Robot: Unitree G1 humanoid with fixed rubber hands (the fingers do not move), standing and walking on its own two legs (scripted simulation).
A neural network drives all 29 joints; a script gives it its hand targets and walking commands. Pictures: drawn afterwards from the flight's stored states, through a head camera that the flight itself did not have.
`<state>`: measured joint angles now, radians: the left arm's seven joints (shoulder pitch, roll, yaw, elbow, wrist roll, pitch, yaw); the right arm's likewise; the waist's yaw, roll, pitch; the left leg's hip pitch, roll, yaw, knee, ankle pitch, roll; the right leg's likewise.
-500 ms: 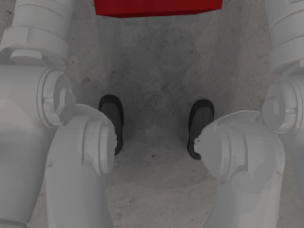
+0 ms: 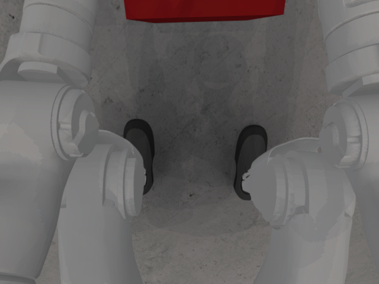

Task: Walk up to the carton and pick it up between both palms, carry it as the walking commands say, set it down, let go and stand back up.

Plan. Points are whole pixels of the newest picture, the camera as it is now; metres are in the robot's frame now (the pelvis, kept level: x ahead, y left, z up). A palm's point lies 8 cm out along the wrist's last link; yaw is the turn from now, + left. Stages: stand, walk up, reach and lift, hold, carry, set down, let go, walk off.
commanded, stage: reach and lift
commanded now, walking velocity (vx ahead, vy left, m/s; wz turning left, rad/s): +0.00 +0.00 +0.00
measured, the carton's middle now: out of the picture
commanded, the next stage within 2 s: none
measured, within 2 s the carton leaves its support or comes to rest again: leaves its support in 0.50 s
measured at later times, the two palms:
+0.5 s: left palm out of the picture +0.57 +0.16 -0.21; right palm out of the picture +0.57 -0.13 -0.20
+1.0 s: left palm out of the picture +0.57 +0.15 -0.14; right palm out of the picture +0.58 -0.13 -0.13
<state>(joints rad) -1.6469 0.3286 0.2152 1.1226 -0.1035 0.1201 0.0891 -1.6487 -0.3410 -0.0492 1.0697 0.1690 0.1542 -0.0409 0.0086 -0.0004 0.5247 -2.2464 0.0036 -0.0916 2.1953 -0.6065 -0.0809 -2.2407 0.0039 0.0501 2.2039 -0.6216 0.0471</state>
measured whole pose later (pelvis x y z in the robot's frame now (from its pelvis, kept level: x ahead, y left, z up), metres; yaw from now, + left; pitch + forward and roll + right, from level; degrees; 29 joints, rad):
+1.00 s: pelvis -0.01 +0.00 +0.00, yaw +0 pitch +31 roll +0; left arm -1.64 0.30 0.22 0.98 -0.10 0.36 0.15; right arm -1.66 -0.34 -0.09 1.01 0.15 0.32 -0.09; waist 0.01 0.00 0.53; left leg -2.13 -0.01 -0.10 2.21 -0.61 -0.08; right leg -2.12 0.00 0.05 2.21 -0.63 0.05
